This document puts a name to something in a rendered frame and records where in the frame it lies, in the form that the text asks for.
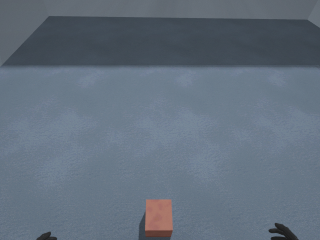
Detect robot right hand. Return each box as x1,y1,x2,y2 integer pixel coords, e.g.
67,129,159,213
268,223,299,240

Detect carton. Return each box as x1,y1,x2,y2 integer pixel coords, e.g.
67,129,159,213
145,199,173,237

